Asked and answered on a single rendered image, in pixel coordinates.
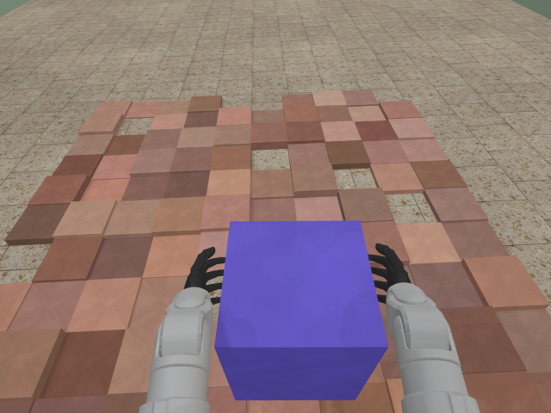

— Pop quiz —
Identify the robot right forearm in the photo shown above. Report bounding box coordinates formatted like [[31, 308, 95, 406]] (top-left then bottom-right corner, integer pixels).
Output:
[[386, 282, 480, 413]]

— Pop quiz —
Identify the robot left hand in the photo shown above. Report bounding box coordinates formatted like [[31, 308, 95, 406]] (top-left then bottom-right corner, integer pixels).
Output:
[[184, 247, 226, 305]]

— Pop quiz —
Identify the robot left forearm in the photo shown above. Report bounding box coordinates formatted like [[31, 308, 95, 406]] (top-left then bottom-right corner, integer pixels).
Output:
[[139, 287, 214, 413]]

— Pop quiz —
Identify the carton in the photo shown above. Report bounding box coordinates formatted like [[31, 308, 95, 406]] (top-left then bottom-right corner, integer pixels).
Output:
[[214, 220, 388, 400]]

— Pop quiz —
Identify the robot right hand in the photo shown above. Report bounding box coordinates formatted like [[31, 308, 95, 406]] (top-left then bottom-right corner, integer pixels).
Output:
[[368, 243, 411, 304]]

